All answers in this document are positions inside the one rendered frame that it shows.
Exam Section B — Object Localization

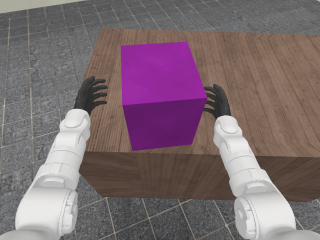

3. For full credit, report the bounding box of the left robot upper arm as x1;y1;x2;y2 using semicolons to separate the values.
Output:
0;186;78;240

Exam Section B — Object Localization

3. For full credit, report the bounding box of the left robot forearm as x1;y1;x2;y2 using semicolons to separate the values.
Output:
15;109;91;229

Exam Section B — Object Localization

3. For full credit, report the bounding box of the robot left hand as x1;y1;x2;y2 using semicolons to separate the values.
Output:
73;76;108;116

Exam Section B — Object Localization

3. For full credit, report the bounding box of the right robot forearm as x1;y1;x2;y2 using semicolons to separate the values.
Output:
213;115;296;228

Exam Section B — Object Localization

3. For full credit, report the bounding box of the robot right hand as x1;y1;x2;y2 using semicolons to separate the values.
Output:
203;84;232;121

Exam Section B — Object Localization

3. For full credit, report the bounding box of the carton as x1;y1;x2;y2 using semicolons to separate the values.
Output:
120;41;208;151

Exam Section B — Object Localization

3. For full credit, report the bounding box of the pedestal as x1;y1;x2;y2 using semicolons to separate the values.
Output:
73;28;320;202

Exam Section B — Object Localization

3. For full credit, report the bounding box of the right robot upper arm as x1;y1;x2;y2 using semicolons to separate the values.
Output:
234;191;320;240

